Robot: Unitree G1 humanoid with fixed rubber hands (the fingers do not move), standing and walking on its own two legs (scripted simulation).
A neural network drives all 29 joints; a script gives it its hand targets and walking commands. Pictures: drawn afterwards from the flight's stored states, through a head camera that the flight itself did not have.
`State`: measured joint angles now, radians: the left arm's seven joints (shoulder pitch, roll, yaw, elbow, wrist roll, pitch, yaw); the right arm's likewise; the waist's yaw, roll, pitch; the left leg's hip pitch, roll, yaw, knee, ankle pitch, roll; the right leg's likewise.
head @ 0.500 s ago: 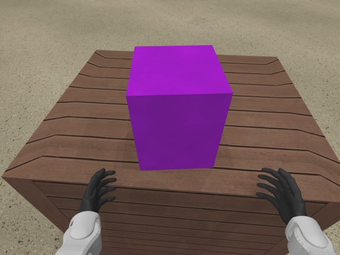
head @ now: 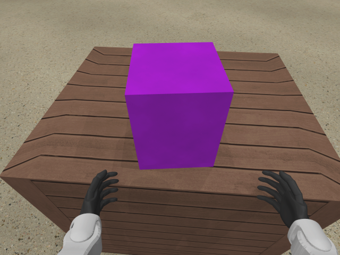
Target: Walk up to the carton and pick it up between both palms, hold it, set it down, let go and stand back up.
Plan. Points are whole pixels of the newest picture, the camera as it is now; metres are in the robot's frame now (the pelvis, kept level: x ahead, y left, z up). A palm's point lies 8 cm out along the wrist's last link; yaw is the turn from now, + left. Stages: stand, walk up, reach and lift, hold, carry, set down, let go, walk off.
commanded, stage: set down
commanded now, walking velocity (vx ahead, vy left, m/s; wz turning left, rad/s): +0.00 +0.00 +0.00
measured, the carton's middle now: (175, 107) +0.46 +0.03 +0.12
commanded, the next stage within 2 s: let go in 1.44 s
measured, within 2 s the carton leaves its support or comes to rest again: neither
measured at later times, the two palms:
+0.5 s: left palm (90, 212) +0.21 +0.20 +0.05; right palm (292, 213) +0.22 -0.21 +0.05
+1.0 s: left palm out of the picture +0.12 +0.23 -0.07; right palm (288, 222) +0.20 -0.19 +0.05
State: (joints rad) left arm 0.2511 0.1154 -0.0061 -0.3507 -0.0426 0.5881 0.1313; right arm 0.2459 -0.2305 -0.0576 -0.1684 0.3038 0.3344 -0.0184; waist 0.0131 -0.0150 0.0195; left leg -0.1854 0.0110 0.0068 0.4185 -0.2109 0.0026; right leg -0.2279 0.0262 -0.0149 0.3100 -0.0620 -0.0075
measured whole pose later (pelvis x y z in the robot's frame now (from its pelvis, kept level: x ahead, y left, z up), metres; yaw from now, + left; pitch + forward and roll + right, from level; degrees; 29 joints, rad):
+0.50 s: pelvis -0.01 +0.00 +0.00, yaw +1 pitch -5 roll -1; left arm 0.19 0.12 0.03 -0.10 -0.04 0.38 0.00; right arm 0.22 -0.23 -0.06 -0.08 0.19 0.28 0.03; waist 0.02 0.02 0.02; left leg -0.13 0.01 0.01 0.42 -0.21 0.01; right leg -0.17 0.03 -0.01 0.31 -0.07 -0.01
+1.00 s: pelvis -0.06 +0.01 +0.00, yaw +0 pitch -10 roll -1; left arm 0.10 0.15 0.07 0.32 -0.04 0.52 -0.01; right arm 0.03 -0.25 -0.03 0.14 0.16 0.30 -0.02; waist 0.05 -0.06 0.14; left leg -0.10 0.01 0.01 0.42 -0.14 0.01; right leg -0.13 0.03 0.00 0.32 -0.14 -0.01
